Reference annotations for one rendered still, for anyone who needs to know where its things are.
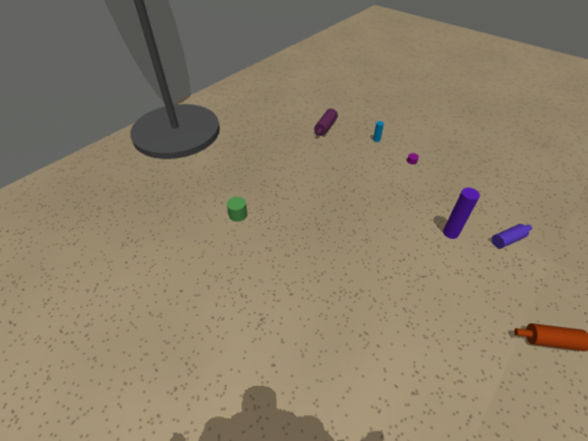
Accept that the coat stand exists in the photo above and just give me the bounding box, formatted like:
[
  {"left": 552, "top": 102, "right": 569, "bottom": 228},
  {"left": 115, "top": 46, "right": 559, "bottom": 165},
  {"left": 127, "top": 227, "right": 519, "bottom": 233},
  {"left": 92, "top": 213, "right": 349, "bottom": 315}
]
[{"left": 130, "top": 0, "right": 220, "bottom": 159}]

